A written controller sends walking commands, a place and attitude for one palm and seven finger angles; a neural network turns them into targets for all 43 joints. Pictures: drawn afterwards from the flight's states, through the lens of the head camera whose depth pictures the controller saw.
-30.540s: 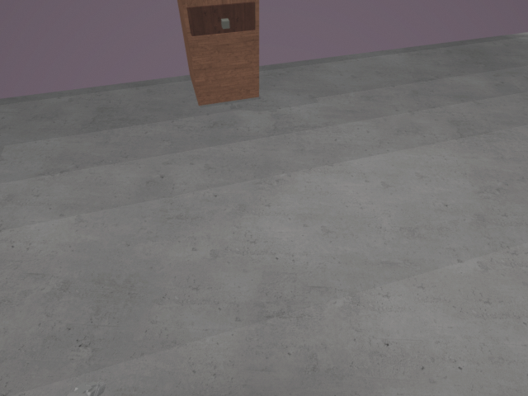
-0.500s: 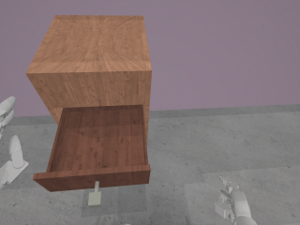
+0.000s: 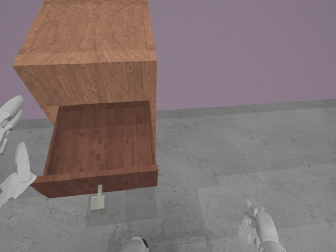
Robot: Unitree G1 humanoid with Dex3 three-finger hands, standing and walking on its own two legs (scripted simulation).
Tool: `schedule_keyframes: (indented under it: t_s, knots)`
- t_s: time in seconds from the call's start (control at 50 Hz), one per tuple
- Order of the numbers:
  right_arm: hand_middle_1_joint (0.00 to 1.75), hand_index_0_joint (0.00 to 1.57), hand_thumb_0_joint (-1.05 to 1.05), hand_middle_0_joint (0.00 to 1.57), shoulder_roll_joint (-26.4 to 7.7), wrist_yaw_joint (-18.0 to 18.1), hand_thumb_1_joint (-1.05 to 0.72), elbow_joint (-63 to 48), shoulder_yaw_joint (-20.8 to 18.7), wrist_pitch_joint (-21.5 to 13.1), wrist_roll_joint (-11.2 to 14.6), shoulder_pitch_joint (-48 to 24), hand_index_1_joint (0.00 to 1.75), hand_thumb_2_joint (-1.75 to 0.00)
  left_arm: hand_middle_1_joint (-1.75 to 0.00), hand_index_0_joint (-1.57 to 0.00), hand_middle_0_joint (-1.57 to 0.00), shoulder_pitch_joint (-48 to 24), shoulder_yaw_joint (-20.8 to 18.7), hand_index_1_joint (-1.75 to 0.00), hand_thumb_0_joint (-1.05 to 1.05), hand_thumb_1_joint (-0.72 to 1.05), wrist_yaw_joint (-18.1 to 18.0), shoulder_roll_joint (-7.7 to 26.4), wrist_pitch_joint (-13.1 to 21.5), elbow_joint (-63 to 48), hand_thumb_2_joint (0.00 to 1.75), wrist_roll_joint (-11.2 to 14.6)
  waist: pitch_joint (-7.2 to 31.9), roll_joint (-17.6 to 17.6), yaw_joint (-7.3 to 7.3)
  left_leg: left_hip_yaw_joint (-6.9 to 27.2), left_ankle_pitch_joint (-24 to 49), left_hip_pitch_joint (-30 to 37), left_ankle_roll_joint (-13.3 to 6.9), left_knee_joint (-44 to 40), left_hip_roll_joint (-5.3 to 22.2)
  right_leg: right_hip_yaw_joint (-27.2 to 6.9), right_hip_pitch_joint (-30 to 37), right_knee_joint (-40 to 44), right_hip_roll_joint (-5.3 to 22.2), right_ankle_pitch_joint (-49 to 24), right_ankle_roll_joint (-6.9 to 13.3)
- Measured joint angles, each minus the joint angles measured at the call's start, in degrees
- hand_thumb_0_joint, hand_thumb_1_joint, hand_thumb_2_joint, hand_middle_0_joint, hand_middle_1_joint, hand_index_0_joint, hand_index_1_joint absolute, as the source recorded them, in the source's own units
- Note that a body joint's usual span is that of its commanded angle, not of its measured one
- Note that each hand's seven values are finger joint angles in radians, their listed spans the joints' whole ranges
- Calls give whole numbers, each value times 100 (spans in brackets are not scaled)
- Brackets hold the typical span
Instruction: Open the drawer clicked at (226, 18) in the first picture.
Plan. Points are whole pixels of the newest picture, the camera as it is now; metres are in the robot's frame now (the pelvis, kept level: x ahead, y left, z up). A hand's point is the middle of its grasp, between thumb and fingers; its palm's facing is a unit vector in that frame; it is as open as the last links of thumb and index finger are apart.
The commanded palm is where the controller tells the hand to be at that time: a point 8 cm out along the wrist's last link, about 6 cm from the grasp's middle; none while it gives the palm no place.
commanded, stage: step back with the hand held close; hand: left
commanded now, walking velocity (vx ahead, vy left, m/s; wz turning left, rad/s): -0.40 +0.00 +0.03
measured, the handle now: (99, 197) +0.29 +0.23 -0.22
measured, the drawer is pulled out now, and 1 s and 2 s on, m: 0.30 0.30 0.30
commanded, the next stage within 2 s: stop stepping back and stand still in 0.38 s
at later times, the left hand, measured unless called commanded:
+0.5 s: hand out of the picture +0.09 +0.18 +0.18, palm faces +0.26 -0.82 -0.50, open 7.4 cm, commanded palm +0.02 +0.24 +0.19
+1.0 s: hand out of the picture -0.03 +0.17 +0.18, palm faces +0.35 -0.76 -0.54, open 7.4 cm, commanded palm -0.09 +0.22 +0.19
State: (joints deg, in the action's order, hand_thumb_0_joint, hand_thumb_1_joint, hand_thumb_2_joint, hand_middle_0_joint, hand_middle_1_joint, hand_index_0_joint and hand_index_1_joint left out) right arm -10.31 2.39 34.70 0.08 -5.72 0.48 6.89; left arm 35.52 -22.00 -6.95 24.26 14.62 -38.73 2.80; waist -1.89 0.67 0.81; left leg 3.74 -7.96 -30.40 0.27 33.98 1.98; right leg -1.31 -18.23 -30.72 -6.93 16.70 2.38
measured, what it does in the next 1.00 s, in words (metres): walks backwards: left foot, then right foot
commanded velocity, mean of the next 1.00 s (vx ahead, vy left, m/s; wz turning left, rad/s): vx -0.05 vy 0.05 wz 0.01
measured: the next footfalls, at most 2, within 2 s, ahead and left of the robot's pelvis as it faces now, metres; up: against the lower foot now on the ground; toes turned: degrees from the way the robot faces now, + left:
left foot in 0.16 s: +0.03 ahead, +0.11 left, +0.00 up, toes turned -1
right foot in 0.50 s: -0.15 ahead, -0.16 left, +0.00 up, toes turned -1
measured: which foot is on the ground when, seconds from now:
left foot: down 0.00-0.00, up 0.02-0.14, down 0.16-0.52, up 0.54-0.82, down 0.84-1.00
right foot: down 0.00-0.20, up 0.22-0.48, down 0.50-1.00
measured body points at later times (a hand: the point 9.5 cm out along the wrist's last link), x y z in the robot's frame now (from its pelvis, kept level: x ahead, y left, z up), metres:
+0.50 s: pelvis -0.12 -0.04 +0.00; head -0.07 -0.03 +0.44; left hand +0.07 +0.23 +0.20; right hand +0.08 -0.24 -0.08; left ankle -0.01 +0.11 -0.73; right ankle -0.17 -0.15 -0.73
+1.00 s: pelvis -0.21 -0.07 +0.00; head -0.20 -0.07 +0.45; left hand -0.06 +0.21 +0.21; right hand -0.05 -0.31 -0.08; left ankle -0.25 +0.07 -0.72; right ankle -0.17 -0.15 -0.73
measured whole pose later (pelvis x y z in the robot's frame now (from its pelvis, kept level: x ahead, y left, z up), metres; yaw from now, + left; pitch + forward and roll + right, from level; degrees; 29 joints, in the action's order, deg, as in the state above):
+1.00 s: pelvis -0.21 -0.07 +0.00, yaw +3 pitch +0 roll +0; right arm -12.8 3.1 34.6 -2.0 -6.7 2.0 13.6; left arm 40.1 -22.5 -8.7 24.4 13.1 -34.6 1.3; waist -0.7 0.5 2.1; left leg -1.2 -22.2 -11.1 0.0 32.6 2.7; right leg 5.5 -17.4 -32.1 -0.4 14.8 3.0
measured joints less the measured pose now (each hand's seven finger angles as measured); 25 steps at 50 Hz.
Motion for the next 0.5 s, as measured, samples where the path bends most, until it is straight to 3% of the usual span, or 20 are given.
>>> schedule_keyframes:
  t_s: [0.08,0.12,0.16,0.18,0.24,0.34,0.42,0.5]
  knots:
    - [30,20,1,20,-12,65,-91,48,-130,220,77,92,30,-90,-30,-21,-21,161,106,-31,2,89,55,90,55,117,89,-22,247,-118,94,31,-1125,-27,37,1155,-278,14,16,65,145,-26,51]
    - [30,20,1,20,-38,138,-91,43,-137,347,71,135,30,-90,-30,-21,-22,195,31,-31,1,89,20,93,16,232,89,-43,359,-224,118,-26,-1351,224,38,1057,-348,-6,8,177,251,-115,31]
    - [30,20,1,20,-117,186,-91,-48,-125,439,77,150,30,-90,-30,-21,-22,206,-57,-31,1,89,-38,79,-64,280,89,-35,369,-213,156,-89,-542,684,-11,120,-249,46,-54,173,273,-167,-30]
    - [30,20,1,20,-136,196,-91,-73,-157,447,95,121,30,-90,-30,-21,-21,159,-88,-31,1,89,-58,99,-112,284,89,-35,319,-223,164,-94,-484,813,-87,-197,-251,79,-132,77,295,-154,-66]
    - [30,20,1,20,-27,123,-91,-87,-189,349,65,-23,30,-90,-30,-21,-21,58,-158,-31,2,89,-65,175,-231,290,89,15,110,-505,8,-304,-424,851,-151,-417,-366,-32,-514,-690,453,326,-200]
    - [30,20,1,20,135,-27,-91,-141,-52,-14,-56,-67,30,-90,-30,-21,-21,211,12,-31,2,89,-69,20,-374,-98,89,57,20,-388,-105,-402,-143,780,-82,-559,-108,49,-682,-1673,466,892,-299]
    - [30,20,1,20,250,-72,-91,-103,75,-84,-104,-64,30,-90,-30,-21,-21,143,8,-31,2,89,-46,28,-329,-160,89,77,50,-258,-120,-389,75,560,44,-559,110,115,-347,-1380,520,960,-330]
    - [30,20,1,20,246,-105,-91,-104,164,-98,-89,-41,30,-90,-30,-21,-21,29,-186,-31,2,89,10,168,-283,-37,89,131,59,-155,-96,-296,236,105,209,-308,250,149,268,-257,539,513,-273]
